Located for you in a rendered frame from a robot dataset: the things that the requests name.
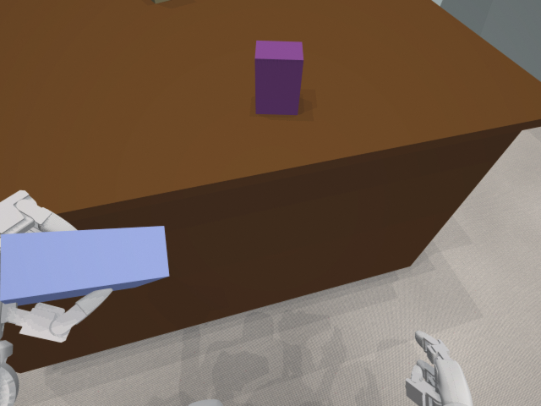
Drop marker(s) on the left robot forearm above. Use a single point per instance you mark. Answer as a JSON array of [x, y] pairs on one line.
[[9, 381]]

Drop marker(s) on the table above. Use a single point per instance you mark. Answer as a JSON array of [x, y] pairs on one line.
[[129, 114]]

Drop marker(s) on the left robot hand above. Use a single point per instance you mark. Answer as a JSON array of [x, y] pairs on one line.
[[19, 213]]

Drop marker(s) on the right robot hand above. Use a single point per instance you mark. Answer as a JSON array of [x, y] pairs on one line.
[[444, 383]]

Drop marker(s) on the sponge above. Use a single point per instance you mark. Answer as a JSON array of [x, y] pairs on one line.
[[40, 267]]

